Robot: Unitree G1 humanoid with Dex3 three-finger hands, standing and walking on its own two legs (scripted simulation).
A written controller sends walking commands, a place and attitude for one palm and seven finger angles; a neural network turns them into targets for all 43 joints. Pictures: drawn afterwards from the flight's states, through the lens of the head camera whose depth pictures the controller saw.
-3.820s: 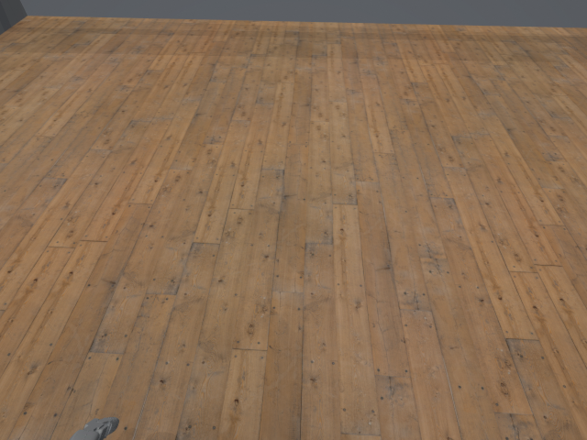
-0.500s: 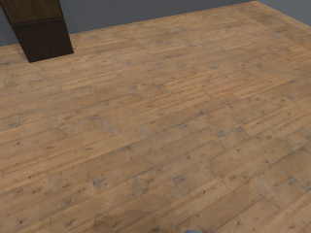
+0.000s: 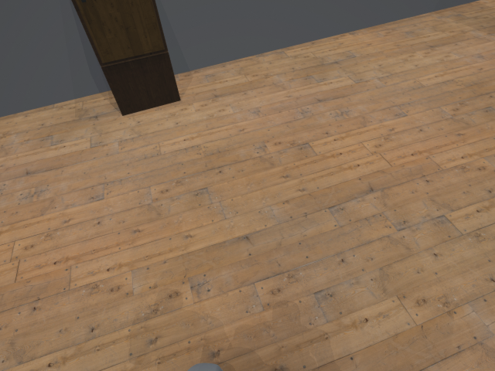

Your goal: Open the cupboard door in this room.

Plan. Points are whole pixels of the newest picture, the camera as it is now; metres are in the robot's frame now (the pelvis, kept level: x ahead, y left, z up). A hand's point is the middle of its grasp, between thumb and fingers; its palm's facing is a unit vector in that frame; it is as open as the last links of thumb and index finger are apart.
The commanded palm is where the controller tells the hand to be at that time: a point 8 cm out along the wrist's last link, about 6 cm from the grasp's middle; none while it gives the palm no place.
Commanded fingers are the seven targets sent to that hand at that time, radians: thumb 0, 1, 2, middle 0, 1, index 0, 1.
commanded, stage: stand and wait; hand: left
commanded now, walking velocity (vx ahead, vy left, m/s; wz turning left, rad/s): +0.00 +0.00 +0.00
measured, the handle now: out of the picture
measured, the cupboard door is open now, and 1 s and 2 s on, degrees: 0 0 0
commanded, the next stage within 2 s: turn or walk to find it in 0.30 s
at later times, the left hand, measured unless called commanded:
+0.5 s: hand out of the picture -0.05 +0.22 -0.18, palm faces +0.09 -0.98 -0.18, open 7.3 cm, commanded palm none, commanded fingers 0.00 0.90 0.90 -0.20 -0.30 -0.20 -0.30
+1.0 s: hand out of the picture -0.02 +0.28 -0.19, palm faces +0.24 -0.95 -0.20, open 7.3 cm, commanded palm none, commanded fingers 0.00 0.90 0.90 -0.20 -0.30 -0.20 -0.30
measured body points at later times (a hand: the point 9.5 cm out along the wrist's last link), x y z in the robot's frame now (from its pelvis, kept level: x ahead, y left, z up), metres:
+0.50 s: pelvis -0.03 +0.05 +0.00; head -0.03 +0.06 +0.45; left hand -0.06 +0.27 -0.17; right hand +0.05 -0.18 -0.15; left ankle -0.03 +0.15 -0.74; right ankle -0.01 -0.09 -0.74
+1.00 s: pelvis -0.06 +0.07 -0.02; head -0.04 +0.10 +0.43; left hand -0.04 +0.33 -0.17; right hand +0.04 -0.17 -0.15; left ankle -0.05 +0.16 -0.74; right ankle -0.03 -0.08 -0.69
